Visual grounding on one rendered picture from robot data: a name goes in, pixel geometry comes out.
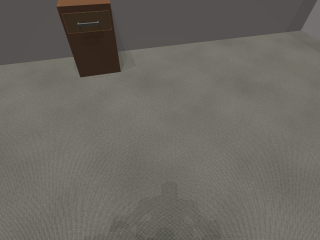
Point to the cabinet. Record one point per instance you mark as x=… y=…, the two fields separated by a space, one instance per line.
x=94 y=52

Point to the drawer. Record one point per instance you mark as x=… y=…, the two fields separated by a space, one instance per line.
x=72 y=19

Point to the handle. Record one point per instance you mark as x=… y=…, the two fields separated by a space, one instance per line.
x=88 y=24

